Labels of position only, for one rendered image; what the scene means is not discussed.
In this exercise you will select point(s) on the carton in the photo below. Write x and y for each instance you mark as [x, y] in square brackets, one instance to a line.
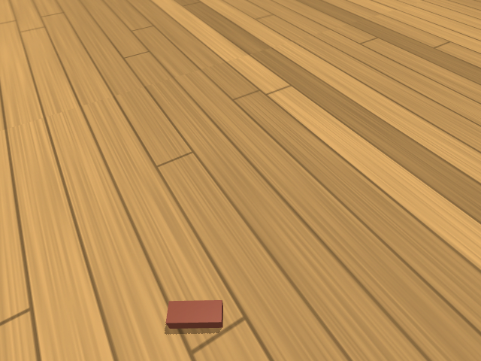
[195, 314]

